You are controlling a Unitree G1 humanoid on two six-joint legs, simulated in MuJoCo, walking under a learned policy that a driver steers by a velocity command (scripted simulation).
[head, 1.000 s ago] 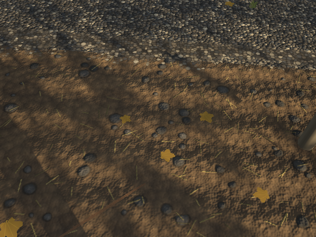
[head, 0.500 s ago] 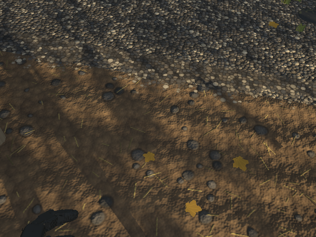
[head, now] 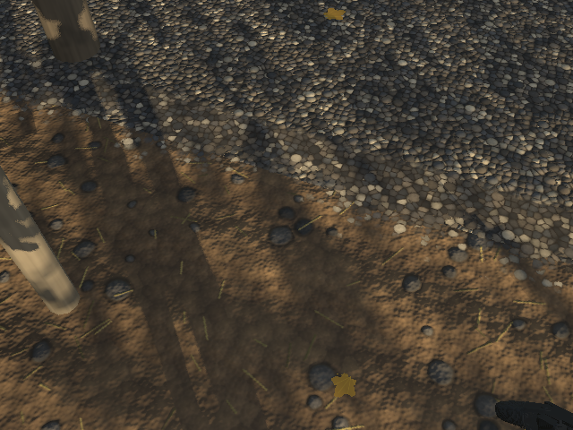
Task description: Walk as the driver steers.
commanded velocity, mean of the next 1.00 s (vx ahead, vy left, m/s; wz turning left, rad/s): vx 0.50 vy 0.00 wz -0.39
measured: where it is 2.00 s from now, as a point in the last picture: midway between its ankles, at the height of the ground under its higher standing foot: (460, 221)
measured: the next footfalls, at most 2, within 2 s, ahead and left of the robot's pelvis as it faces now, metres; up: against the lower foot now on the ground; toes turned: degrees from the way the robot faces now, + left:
left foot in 0.10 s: +0.24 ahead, +0.14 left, +0.00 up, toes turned -1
right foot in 0.62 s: +0.46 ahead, -0.16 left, +0.00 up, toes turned -22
